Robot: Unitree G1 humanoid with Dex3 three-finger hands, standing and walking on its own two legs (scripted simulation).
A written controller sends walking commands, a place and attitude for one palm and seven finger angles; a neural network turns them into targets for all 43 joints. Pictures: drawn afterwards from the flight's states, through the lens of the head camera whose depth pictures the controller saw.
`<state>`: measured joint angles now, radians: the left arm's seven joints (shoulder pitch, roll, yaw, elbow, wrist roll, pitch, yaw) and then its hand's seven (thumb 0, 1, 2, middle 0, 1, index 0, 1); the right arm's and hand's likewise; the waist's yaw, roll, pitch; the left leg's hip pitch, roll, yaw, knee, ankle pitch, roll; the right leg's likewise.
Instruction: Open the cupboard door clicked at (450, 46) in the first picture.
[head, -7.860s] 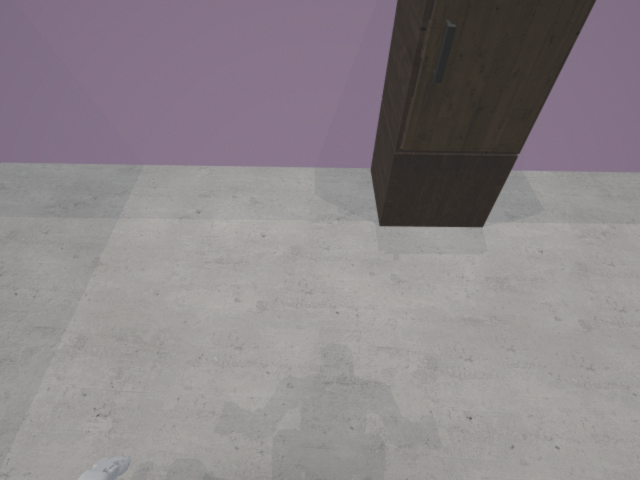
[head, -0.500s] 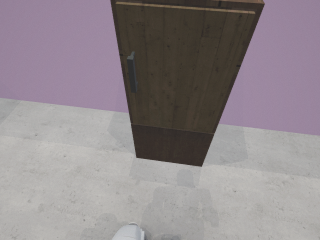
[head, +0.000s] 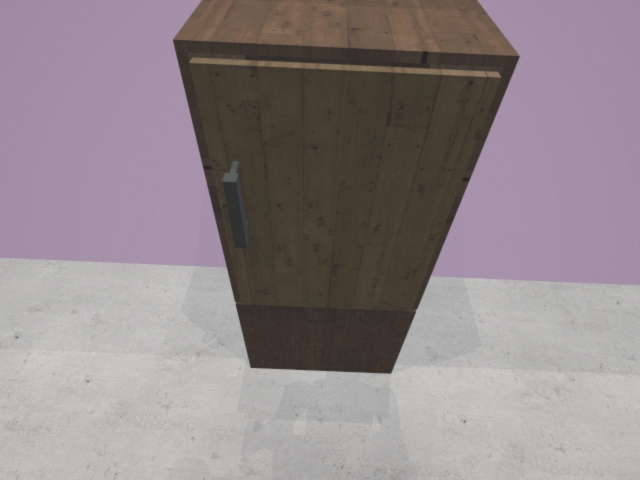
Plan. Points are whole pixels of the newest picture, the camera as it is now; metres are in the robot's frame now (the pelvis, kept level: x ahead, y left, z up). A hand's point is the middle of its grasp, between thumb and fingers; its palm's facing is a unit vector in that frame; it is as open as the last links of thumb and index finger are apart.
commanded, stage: come to a stop and stand still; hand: left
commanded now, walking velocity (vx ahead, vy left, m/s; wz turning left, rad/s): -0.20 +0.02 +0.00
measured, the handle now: (238, 205) +0.55 +0.17 +0.01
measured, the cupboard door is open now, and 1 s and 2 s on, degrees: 0 0 0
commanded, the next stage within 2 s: look again from close up in 0.70 s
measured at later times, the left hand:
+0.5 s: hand out of the picture +0.02 +0.22 -0.19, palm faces +0.03 -0.97 -0.22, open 7.3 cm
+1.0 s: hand out of the picture +0.02 +0.23 -0.15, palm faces +0.00 -0.94 -0.33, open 7.4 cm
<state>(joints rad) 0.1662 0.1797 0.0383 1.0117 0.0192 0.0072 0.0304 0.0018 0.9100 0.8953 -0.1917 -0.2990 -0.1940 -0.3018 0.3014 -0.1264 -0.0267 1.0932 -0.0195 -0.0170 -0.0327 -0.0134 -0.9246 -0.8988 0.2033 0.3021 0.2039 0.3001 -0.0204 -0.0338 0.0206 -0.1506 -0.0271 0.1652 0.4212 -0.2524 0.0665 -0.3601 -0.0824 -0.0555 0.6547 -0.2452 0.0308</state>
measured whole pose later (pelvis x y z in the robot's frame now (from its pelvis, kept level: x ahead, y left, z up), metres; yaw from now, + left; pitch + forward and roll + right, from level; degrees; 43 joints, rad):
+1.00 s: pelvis -0.03 +0.00 +0.00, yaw +0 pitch -2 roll +1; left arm 0.27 0.28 0.02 0.99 0.02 -0.01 0.01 0.01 0.90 0.89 -0.20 -0.30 -0.20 -0.30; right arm 0.24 -0.31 -0.05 0.99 -0.02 0.00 0.00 0.00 -0.91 -0.90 0.21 0.30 0.21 0.30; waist 0.00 0.02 0.02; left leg -0.16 -0.01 0.09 0.47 -0.27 0.02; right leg -0.29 -0.07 -0.06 0.48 -0.15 0.01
